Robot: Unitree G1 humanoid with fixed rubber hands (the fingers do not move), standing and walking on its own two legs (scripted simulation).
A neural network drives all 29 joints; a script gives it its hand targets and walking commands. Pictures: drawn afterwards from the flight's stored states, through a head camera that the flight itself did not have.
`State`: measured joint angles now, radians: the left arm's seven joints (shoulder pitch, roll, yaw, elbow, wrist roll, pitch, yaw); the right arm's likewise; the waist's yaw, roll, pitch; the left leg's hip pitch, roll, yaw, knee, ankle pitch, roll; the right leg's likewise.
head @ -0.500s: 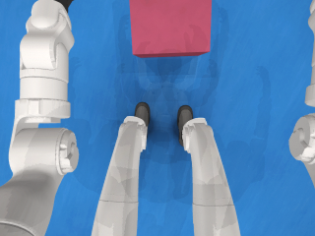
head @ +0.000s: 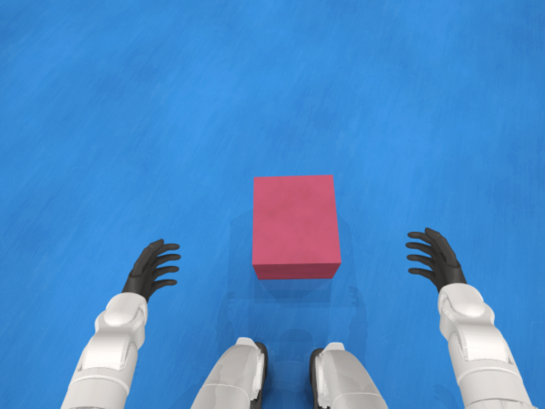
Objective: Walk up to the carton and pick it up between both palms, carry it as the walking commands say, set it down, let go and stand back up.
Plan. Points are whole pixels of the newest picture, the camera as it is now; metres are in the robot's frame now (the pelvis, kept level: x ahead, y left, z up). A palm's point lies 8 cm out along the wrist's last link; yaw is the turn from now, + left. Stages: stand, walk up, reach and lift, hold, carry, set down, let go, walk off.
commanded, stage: let go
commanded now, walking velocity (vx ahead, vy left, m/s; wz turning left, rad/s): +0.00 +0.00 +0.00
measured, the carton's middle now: (294, 229) +0.57 +0.00 -0.62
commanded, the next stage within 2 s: stand in 0.66 s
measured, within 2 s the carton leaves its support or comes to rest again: neither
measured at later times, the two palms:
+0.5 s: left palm (113, 348) +0.18 +0.24 -0.03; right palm (458, 362) +0.19 -0.21 -0.04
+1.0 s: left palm (87, 299) +0.24 +0.30 -0.04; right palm (518, 322) +0.24 -0.29 -0.03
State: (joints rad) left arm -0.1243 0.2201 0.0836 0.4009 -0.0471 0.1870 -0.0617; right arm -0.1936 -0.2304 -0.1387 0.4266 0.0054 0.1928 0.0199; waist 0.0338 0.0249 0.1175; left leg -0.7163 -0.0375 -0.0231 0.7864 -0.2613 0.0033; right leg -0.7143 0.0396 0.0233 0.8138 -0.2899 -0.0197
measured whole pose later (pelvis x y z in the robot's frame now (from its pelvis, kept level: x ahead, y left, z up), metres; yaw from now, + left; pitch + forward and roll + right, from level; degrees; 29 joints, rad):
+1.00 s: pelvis +0.12 +0.00 +0.03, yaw +1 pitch -1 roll +0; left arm 0.28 0.33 0.08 0.67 0.03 0.00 0.00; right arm 0.32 -0.33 -0.09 0.66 -0.03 0.01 0.01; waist 0.00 -0.01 -0.16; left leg -0.18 -0.03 -0.04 0.60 -0.39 0.02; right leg -0.15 0.03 0.01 0.58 -0.41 -0.02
